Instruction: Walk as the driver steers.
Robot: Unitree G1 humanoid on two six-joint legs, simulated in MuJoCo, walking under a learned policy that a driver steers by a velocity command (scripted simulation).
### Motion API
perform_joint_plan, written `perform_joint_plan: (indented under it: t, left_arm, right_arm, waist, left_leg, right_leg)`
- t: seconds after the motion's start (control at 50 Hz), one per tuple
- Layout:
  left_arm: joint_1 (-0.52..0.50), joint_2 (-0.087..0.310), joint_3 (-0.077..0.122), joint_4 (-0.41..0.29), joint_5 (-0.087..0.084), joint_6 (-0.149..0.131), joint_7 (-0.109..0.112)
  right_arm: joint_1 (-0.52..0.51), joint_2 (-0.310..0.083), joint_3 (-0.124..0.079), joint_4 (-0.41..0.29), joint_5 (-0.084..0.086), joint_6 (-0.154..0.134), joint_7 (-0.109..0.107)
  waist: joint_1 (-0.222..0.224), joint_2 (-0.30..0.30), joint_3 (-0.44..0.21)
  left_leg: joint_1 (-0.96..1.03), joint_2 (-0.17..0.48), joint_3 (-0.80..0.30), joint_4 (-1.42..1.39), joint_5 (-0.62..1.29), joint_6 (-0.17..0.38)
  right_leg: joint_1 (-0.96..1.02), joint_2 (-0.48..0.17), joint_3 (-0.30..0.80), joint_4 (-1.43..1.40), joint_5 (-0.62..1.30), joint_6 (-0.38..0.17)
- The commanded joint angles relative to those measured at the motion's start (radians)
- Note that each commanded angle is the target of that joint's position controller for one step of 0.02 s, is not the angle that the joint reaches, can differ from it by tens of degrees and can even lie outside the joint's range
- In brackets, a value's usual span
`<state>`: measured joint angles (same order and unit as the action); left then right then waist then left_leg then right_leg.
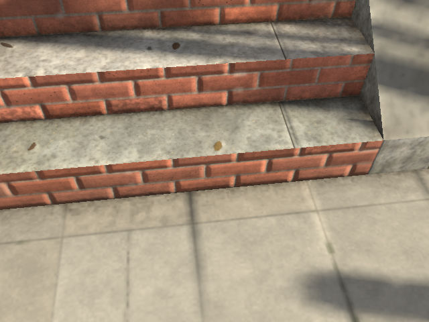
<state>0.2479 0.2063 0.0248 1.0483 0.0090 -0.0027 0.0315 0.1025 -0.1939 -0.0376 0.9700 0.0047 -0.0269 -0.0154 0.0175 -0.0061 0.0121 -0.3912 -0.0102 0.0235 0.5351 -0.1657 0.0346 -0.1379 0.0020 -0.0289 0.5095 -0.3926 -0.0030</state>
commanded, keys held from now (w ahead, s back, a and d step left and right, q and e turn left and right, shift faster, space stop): no key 0.22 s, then w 0.66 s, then no key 0.12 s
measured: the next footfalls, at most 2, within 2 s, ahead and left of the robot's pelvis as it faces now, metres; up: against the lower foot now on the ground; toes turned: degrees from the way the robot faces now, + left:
right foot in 1.02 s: +0.46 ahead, -0.13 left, +0.00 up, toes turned -2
left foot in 1.62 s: +0.43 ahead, +0.14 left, +0.00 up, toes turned +18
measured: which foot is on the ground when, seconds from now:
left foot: down 0.00-1.00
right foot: down 0.00-0.50, up 0.52-1.00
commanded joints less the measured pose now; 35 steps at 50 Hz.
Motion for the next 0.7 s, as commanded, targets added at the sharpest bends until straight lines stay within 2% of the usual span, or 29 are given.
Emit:
perform_joint_plan:
  t: [0.02, 0.22, 0.24, 0.28, 0.3, 0.32, 0.34, 0.36, 0.38, 0.42, 0.44, 0.46, 0.48, 0.5, 0.52, 0.54, 0.56, 0.58, 0.6, 0.64, 0.7]
  left_arm:
    - [0.096, 0.087, 0.017, 0.01, -0.002, -0.009, 0.001]
    - [0.133, 0.06, 0.011, 0.041, -0.001, -0.009, 0.01]
    - [0.159, 0.052, 0.01, 0.053, -0.001, -0.01, 0.01]
    - [0.159, 0.093, 0.022, 0.044, -0.013, -0.012, 0.013]
    - [0.176, 0.113, 0.028, 0.036, -0.017, -0.019, 0.016]
    - [0.198, 0.141, 0.037, 0.034, -0.022, -0.031, 0.017]
    - [0.18, 0.176, 0.049, 0.029, -0.026, -0.045, 0.018]
    - [0.167, 0.175, 0.053, 0.026, -0.024, -0.06, 0.018]
    - [0.173, 0.157, 0.052, 0.027, -0.024, -0.071, 0.016]
    - [0.174, 0.137, 0.05, 0.024, -0.034, -0.078, 0.003]
    - [0.147, 0.138, 0.05, 0.015, -0.038, -0.075, -0.003]
    - [0.13, 0.143, 0.049, 0.006, -0.035, -0.074, -0.008]
    - [0.105, 0.146, 0.049, -0.004, -0.031, -0.076, -0.011]
    - [0.088, 0.09, 0.035, -0.039, -0.03, -0.084, -0.01]
    - [0.084, 0.034, 0.02, -0.069, -0.031, -0.1, -0.009]
    - [0.045, 0.081, 0.036, -0.083, -0.054, -0.11, -0.016]
    - [0.022, 0.101, 0.041, -0.091, -0.064, -0.114, -0.023]
    - [0.017, 0.099, 0.047, -0.087, -0.059, -0.115, -0.021]
    - [0.02, 0.099, 0.056, -0.084, -0.048, -0.11, -0.016]
    - [0.038, 0.092, 0.066, -0.077, -0.042, -0.094, -0.017]
    - [-0.055, 0.079, 0.069, -0.113, -0.032, -0.079, -0.016]
  right_arm:
    - [0.003, -0.12, -0.029, -0.025, 0.002, -0.006, -0.009]
    - [-0.025, -0.104, -0.034, 0.011, 0.0, 0.025, -0.017]
    - [-0.007, -0.095, -0.032, 0.026, 0.0, 0.027, -0.017]
    - [-0.007, -0.112, -0.04, 0.032, 0.01, 0.028, -0.018]
    - [-0.038, -0.114, -0.041, 0.022, 0.011, 0.018, -0.015]
    - [-0.083, -0.104, -0.039, 0.004, 0.017, 0.001, -0.009]
    - [-0.113, -0.094, -0.037, -0.009, 0.023, -0.017, 0.001]
    - [-0.116, -0.094, -0.037, -0.013, 0.02, -0.033, 0.009]
    - [-0.11, -0.094, -0.038, -0.014, 0.021, -0.046, 0.016]
    - [-0.084, -0.081, -0.037, -0.01, 0.032, -0.061, 0.027]
    - [-0.031, -0.076, -0.041, 0.01, 0.035, -0.065, 0.031]
    - [0.064, -0.092, -0.055, 0.049, 0.032, -0.063, 0.031]
    - [0.203, -0.132, -0.077, 0.092, 0.03, -0.06, 0.031]
    - [0.339, -0.229, -0.103, 0.115, 0.028, -0.061, 0.026]
    - [0.44, -0.245, -0.093, 0.135, 0.017, -0.068, 0.038]
    - [0.342, -0.173, -0.061, 0.119, 0.006, -0.082, 0.038]
    - [0.242, -0.132, -0.044, 0.086, 0.006, -0.088, 0.04]
    - [0.182, -0.12, -0.033, 0.067, 0.003, -0.09, 0.044]
    - [0.16, -0.112, -0.026, 0.058, 0.001, -0.091, 0.046]
    - [0.191, -0.099, -0.016, 0.07, -0.006, -0.084, 0.038]
    - [0.258, -0.142, -0.018, 0.083, -0.009, -0.081, 0.018]
  waist:
    - [-0.001, 0.015, -0.089]
    - [-0.005, 0.006, -0.001]
    - [-0.004, 0.001, -0.013]
    - [-0.003, -0.046, 0.054]
    - [0.014, -0.068, 0.097]
    - [0.033, -0.11, 0.14]
    - [0.031, -0.157, 0.188]
    - [0.025, -0.158, 0.206]
    - [0.02, -0.146, 0.204]
    - [0.001, -0.121, 0.189]
    - [-0.032, -0.111, 0.168]
    - [-0.072, -0.107, 0.12]
    - [-0.133, -0.072, 0.053]
    - [-0.168, 0.15, -0.008]
    - [-0.179, 0.312, -0.103]
    - [-0.122, 0.182, -0.035]
    - [-0.086, 0.118, 0.024]
    - [-0.057, 0.064, 0.046]
    - [-0.038, 0.053, 0.059]
    - [-0.019, 0.072, 0.051]
    - [-0.032, 0.052, 0.074]
  left_leg:
    - [0.256, 0.092, -0.106, -0.023, 0.353, 0.091]
    - [0.23, 0.066, -0.088, -0.047, 0.155, 0.064]
    - [0.236, 0.053, -0.077, -0.053, 0.025, 0.06]
    - [0.154, 0.0, -0.028, -0.009, -0.306, 0.047]
    - [0.073, -0.02, -0.009, 0.035, -0.359, 0.039]
    - [-0.02, -0.036, 0.025, 0.105, -0.301, 0.03]
    - [-0.104, -0.017, 0.035, 0.186, -0.202, 0.033]
    - [-0.166, 0.021, 0.012, 0.231, -0.187, 0.042]
    - [-0.21, 0.04, 0.006, 0.248, -0.212, 0.05]
    - [-0.165, 0.045, 0.031, 0.155, -0.239, 0.061]
    - [-0.02, 0.019, 0.067, 0.059, -0.192, 0.063]
    - [0.173, -0.033, 0.098, 0.02, -0.132, 0.062]
    - [0.35, -0.017, 0.042, 0.0, -0.09, 0.081]
    - [0.531, 0.176, -0.311, -0.16, -0.178, 0.181]
    - [0.638, 0.382, -0.735, -0.356, -0.239, 0.305]
    - [0.552, 0.404, -0.721, -0.351, -0.31, 0.283]
    - [0.46, 0.365, -0.579, -0.355, -0.307, 0.238]
    - [0.392, 0.32, -0.465, -0.375, -0.266, 0.201]
    - [0.341, 0.283, -0.373, -0.389, -0.181, 0.174]
    - [0.294, 0.229, -0.254, -0.414, -0.071, 0.151]
    - [0.306, 0.229, -0.204, -0.442, 0.031, 0.169]
  right_leg:
    - [-0.118, -0.036, 0.027, -0.08, 0.199, -0.018]
    - [-0.17, -0.044, 0.029, -0.108, 0.094, -0.025]
    - [-0.168, -0.044, 0.03, -0.13, -0.012, -0.033]
    - [-0.202, -0.076, 0.087, -0.177, -0.248, -0.085]
    - [-0.193, -0.121, 0.155, -0.226, -0.337, -0.121]
    - [-0.148, -0.198, 0.26, -0.295, -0.371, -0.163]
    - [-0.108, -0.292, 0.36, -0.343, -0.338, -0.203]
    - [-0.062, -0.34, 0.391, -0.336, -0.246, -0.222]
    - [-0.005, -0.35, 0.38, -0.313, -0.131, -0.224]
    - [0.035, -0.317, 0.301, -0.259, 0.016, -0.192]
    - [-0.024, -0.271, 0.235, -0.223, 0.059, -0.164]
    - [-0.104, -0.216, 0.178, -0.149, 0.191, -0.14]
    - [-0.18, -0.163, 0.111, 0.007, 0.363, -0.11]
    - [-0.384, -0.029, -0.027, 0.361, 0.351, -0.031]
    - [-0.553, 0.056, 0.037, 0.662, -0.143, -0.012]
    - [-0.631, -0.012, 0.135, 0.805, -0.13, -0.045]
    - [-0.641, -0.065, 0.129, 0.816, -0.029, -0.076]
    - [-0.62, -0.105, 0.115, 0.766, 0.068, -0.09]
    - [-0.583, -0.133, 0.106, 0.703, 0.128, -0.091]
    - [-0.514, -0.147, 0.081, 0.627, 0.181, -0.076]
    - [-0.586, -0.149, 0.057, 0.505, 0.262, -0.033]
Keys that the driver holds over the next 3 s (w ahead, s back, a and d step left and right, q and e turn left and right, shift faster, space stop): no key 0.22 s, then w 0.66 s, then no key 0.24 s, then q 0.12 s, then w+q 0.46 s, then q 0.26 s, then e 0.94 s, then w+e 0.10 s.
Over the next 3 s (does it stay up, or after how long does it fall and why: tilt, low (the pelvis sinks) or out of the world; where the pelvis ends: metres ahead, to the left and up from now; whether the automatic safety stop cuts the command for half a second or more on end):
stays up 0.60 0.06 0.01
